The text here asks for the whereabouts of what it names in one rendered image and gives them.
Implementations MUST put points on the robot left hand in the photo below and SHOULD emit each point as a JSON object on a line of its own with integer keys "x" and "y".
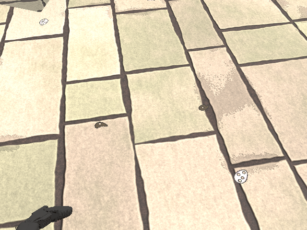
{"x": 44, "y": 216}

